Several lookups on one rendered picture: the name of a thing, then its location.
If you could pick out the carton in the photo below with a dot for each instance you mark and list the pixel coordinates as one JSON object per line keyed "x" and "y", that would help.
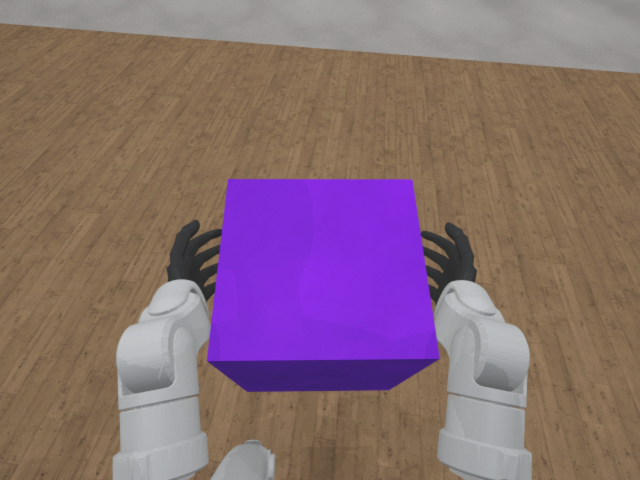
{"x": 321, "y": 286}

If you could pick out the robot right forearm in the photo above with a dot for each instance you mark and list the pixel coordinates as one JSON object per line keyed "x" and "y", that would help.
{"x": 483, "y": 438}

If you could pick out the left robot hand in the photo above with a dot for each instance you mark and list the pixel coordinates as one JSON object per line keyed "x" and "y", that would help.
{"x": 185, "y": 265}

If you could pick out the right robot hand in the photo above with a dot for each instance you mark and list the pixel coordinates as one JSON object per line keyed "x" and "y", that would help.
{"x": 459, "y": 266}

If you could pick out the left robot thigh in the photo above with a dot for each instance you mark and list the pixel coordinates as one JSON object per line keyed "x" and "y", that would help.
{"x": 246, "y": 462}

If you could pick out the robot left forearm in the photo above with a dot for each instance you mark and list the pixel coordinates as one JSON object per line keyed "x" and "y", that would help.
{"x": 161, "y": 437}

